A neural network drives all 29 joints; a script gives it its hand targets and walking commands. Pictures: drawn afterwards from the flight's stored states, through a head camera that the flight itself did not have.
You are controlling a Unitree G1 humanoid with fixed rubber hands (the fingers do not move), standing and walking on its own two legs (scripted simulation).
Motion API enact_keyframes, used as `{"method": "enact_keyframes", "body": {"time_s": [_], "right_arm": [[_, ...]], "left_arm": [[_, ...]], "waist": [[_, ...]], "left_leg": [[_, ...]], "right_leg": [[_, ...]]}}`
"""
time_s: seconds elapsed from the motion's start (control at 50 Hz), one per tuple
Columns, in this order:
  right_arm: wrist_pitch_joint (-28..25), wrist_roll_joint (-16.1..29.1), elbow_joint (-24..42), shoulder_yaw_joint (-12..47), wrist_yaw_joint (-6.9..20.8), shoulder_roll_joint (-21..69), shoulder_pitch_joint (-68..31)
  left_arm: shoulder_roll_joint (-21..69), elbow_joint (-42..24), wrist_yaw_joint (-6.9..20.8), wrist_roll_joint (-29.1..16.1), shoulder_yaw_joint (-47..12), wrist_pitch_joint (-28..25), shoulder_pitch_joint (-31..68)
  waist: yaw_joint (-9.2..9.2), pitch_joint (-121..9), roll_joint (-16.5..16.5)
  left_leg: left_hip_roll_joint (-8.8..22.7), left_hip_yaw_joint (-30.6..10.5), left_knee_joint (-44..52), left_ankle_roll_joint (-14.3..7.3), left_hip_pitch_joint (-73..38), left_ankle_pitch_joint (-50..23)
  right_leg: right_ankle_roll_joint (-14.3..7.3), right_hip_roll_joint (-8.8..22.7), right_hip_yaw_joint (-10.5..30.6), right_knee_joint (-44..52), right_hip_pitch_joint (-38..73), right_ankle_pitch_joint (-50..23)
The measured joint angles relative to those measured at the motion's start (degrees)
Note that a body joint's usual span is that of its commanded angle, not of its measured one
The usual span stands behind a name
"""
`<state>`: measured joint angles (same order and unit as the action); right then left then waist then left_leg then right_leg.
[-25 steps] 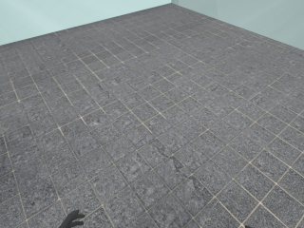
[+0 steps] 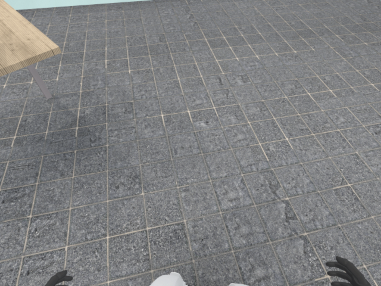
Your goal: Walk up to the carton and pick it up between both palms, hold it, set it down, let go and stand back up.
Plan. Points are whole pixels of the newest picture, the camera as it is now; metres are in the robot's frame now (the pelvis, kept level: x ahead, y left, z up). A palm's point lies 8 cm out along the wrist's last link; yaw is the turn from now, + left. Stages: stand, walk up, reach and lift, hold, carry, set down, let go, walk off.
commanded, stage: walk up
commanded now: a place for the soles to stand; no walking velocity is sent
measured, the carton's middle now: out of the picture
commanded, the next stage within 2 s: none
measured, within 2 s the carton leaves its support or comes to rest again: neither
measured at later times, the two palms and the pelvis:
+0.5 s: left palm out of the picture +0.05 +0.41 -0.09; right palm (276, 221) +0.28 -0.18 -0.07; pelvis +0.06 +0.08 +0.00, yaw +20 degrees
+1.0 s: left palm out of the picture +0.02 +0.46 -0.09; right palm (221, 178) +0.40 -0.06 -0.08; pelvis +0.12 +0.14 -0.01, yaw +33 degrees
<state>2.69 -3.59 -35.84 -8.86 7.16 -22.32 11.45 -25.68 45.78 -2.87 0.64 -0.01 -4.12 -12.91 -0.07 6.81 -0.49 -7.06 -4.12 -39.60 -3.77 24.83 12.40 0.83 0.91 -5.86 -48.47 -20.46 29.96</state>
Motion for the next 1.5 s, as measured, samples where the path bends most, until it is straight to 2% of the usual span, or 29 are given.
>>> {"method": "enact_keyframes", "body": {"time_s": [0.02,0.06,0.12,0.2,0.26,0.3,0.34,0.38,0.42,0.54,0.6,0.62,0.64,0.68,0.72,0.78,0.84,0.88,0.9,0.96,1.02,1.12,1.18,1.22,1.28,1.32,1.38,1.46,1.5], "right_arm": [[0.02,0.1,0.78,0.0,0.0,0.0,0.01],[0.05,0.38,1.82,0.26,0.01,0.02,-0.01],[0.15,0.38,1.35,0.3,0.0,0.01,-0.02],[0.16,0.49,0.59,0.32,0.27,0.0,0.01],[0.06,0.97,-0.25,0.32,0.44,-0.02,0.02],[-0.57,1.33,-0.89,0.36,0.44,-0.05,0.04],[-1.51,1.36,-1.58,0.35,0.28,-0.03,0.04],[-1.71,1.6,-2.92,0.36,-0.13,-0.03,0.04],[-1.72,1.91,-4.19,0.37,-0.75,-0.01,0.03],[-1.74,1.94,-4.18,0.41,-1.13,-0.01,0.01],[-1.76,1.94,-3.46,0.41,-1.16,0.0,-0.01],[-1.76,1.94,-3.02,0.47,-1.24,0.01,0.01],[-1.73,1.93,-3.27,0.47,-1.47,0.02,0.0],[-1.82,1.94,-3.59,0.49,-1.77,0.01,-0.01],[-2.25,1.94,-3.25,0.51,-1.78,-0.02,0.01],[-2.72,1.94,-3.06,0.68,-1.77,-0.03,0.03],[-3.33,2.16,-3.11,0.95,-1.77,-0.05,0.05],[-4.26,2.19,-3.28,1.0,-1.81,-0.05,0.05],[-4.62,2.19,-3.61,0.99,-2.05,-0.06,0.05],[-4.72,2.55,-5.43,1.02,-2.89,-0.05,0.08],[-4.74,2.63,-6.19,1.12,-3.42,-0.04,0.07],[-4.74,2.63,-6.42,1.12,-3.43,-0.04,0.07],[-4.72,2.62,-6.41,1.12,-3.43,-0.01,0.06],[-4.68,2.62,-6.55,1.16,-3.57,0.0,0.13],[-4.64,2.62,-6.93,1.22,-3.77,-0.02,0.12],[-4.64,2.63,-6.56,1.22,-3.77,-0.04,0.13],[-4.63,2.62,-6.42,1.4,-3.77,-0.05,0.15],[-4.91,2.68,-6.46,1.67,-3.77,-0.07,0.17],[-5.64,2.68,-6.61,1.67,-3.78,-0.07,0.17]], "left_arm": [[0.01,-0.01,-0.11,0.0,0.0,-0.23,-1.05],[-0.01,0.05,-0.39,0.0,0.01,-0.65,-3.51],[-0.04,0.02,-0.66,0.0,0.01,-1.04,-5.36],[-0.03,0.0,-0.55,0.0,0.0,-1.92,-5.64],[-0.02,0.0,-0.11,0.0,-0.01,-2.0,-5.45],[-0.03,0.01,0.21,0.0,-0.01,-2.0,-5.45],[-0.04,0.03,0.67,0.01,-0.01,-1.93,-4.71],[-0.04,0.02,1.14,0.01,-0.01,-1.69,-3.13],[-0.07,-0.01,1.37,0.0,0.0,-1.68,-1.41],[-0.09,0.0,1.49,0.0,0.0,-1.68,0.08],[-0.14,-0.04,1.43,0.0,0.0,-2.68,-1.23],[-0.11,0.0,1.26,0.01,0.0,-3.27,-2.07],[0.09,0.03,1.15,0.01,0.0,-3.49,-2.96],[0.22,0.03,0.95,0.01,0.0,-3.71,-4.88],[0.22,0.02,0.92,0.01,-0.01,-3.74,-6.38],[0.23,0.01,0.92,0.01,-0.01,-3.73,-7.94],[0.24,-0.01,1.01,0.02,-0.02,-3.67,-8.66],[0.22,0.03,1.33,0.02,-0.02,-3.37,-8.41],[0.29,0.03,1.7,0.02,-0.02,-3.09,-7.68],[0.27,-0.02,2.13,0.02,0.0,-2.37,-4.24],[0.13,-0.02,2.4,0.02,-0.01,-2.35,-1.17],[0.09,-0.01,2.66,0.01,-0.01,-2.35,0.7],[0.04,-0.06,2.64,0.01,-0.01,-2.7,0.21],[0.28,0.01,2.44,0.01,-0.01,-3.41,-0.88],[0.55,0.03,2.26,0.01,-0.01,-3.57,-4.1],[0.56,0.02,2.23,0.02,-0.01,-3.57,-6.24],[0.56,0.01,2.23,0.02,-0.02,-3.57,-8.84],[0.57,-0.01,2.24,0.02,-0.02,-3.33,-10.05],[0.58,0.01,2.39,0.02,-0.02,-2.92,-9.53]], "waist": [[-0.01,-0.37,0.2],[0.01,-0.55,1.19],[0.0,-1.52,2.19],[0.04,-2.65,3.67],[0.05,-3.64,4.52],[0.06,-4.69,4.15],[0.06,-3.96,2.61],[0.13,-3.31,2.02],[0.07,-3.18,1.84],[0.02,-2.99,0.36],[-0.03,-3.85,-0.12],[0.0,-3.77,-0.04],[-0.02,-4.0,0.5],[-0.02,-5.02,1.49],[0.01,-5.2,2.15],[0.03,-5.22,3.03],[0.04,-5.3,3.12],[0.04,-4.8,2.21],[0.09,-4.06,1.99],[0.07,-2.97,1.59],[0.04,-2.69,1.01],[0.01,-2.43,-0.36],[-0.06,-3.38,-0.61],[-0.04,-3.39,0.13],[-0.03,-4.43,1.74],[-0.02,-4.44,2.37],[0.01,-4.47,3.18],[0.02,-4.58,3.06],[0.02,-4.31,2.18]], "left_leg": [[-0.66,-0.14,0.32,-0.01,0.45,-0.32],[-1.14,-0.19,-1.33,0.35,1.26,2.45],[-0.58,-0.21,-10.83,0.69,5.69,5.61],[4.14,-0.29,-13.71,0.69,8.62,5.84],[7.76,-0.3,-10.07,0.69,8.36,6.55],[8.57,-0.2,-4.9,0.69,6.6,6.58],[6.7,0.63,-4.25,1.7,5.1,3.26],[4.94,-0.03,-5.21,2.1,3.89,3.68],[4.01,-1.18,-4.93,2.11,2.35,4.23],[1.93,-2.93,-4.26,2.11,-1.22,5.35],[0.94,-3.26,-4.95,2.11,-0.17,6.1],[0.69,-3.33,-6.81,2.11,0.34,7.6],[0.7,-3.35,-9.99,2.11,1.35,9.08],[0.73,-3.23,-16.0,2.11,4.41,9.51],[1.39,-2.74,-18.13,2.12,6.78,9.56],[4.08,-0.68,-16.47,2.12,9.33,9.8],[5.75,1.07,-8.74,2.12,8.76,9.6],[4.99,1.97,-5.41,2.12,7.13,3.0],[4.35,1.97,-6.07,2.1,6.46,1.98],[3.23,1.18,-6.3,1.85,3.6,3.74],[3.06,0.41,-5.42,1.84,0.96,4.55],[2.91,-0.08,-5.24,1.84,-2.07,6.29],[2.85,-0.41,-6.11,1.84,-0.85,7.26],[2.77,-1.01,-11.14,1.84,1.19,9.29],[2.78,-1.13,-19.79,1.84,6.18,9.88],[2.94,-1.16,-20.72,1.85,8.53,9.92],[4.22,-0.35,-19.06,1.85,11.03,9.94],[5.77,2.14,-9.54,1.85,9.68,9.51],[5.13,2.99,-5.87,1.85,7.74,3.61]], "right_leg": [[-0.41,-0.73,0.13,4.98,0.72,-0.63],[-2.3,-0.45,-0.15,7.95,1.2,-9.41],[-2.56,1.7,-2.08,7.97,1.22,-9.16],[-1.65,4.23,-5.2,7.96,1.83,-7.62],[-0.45,5.91,-7.99,7.97,3.01,-6.5],[0.47,7.72,-9.31,6.87,3.25,-5.27],[0.55,10.64,-8.78,2.15,3.29,-3.39],[0.54,9.51,-3.88,-5.81,1.4,-2.23],[0.55,6.99,-0.51,-9.01,0.13,-1.82],[0.56,3.48,1.2,-7.52,-0.7,0.86],[0.31,1.96,1.76,2.15,-0.38,0.13],[-0.15,2.05,1.65,3.25,-0.27,-4.54],[-0.55,2.09,1.06,2.86,-0.21,-6.14],[-0.85,2.71,-0.22,2.85,0.04,-5.49],[-0.85,3.8,-1.28,2.85,0.46,-4.33],[-0.81,5.12,-3.26,2.85,1.24,-3.02],[0.12,6.68,-5.17,2.83,2.55,-1.63],[0.23,8.41,-5.23,0.27,2.79,-0.53],[0.22,8.54,-4.01,-3.27,2.38,-0.42],[0.22,6.22,0.44,-12.37,0.05,-0.37],[0.23,4.99,1.3,-12.65,-1.37,-0.35],[0.23,4.25,1.33,-10.68,-1.71,0.03],[0.23,3.13,1.49,-0.77,-1.32,0.17],[-0.48,2.9,0.62,0.76,-1.1,-5.81],[-1.19,3.38,-1.19,0.6,-0.74,-4.55],[-1.2,4.12,-1.89,0.61,-0.44,-3.65],[-1.2,4.99,-3.16,0.61,0.17,-2.56],[-0.71,6.31,-4.76,0.61,1.68,-0.91],[-0.63,7.55,-4.61,-1.42,1.98,0.1]]}}
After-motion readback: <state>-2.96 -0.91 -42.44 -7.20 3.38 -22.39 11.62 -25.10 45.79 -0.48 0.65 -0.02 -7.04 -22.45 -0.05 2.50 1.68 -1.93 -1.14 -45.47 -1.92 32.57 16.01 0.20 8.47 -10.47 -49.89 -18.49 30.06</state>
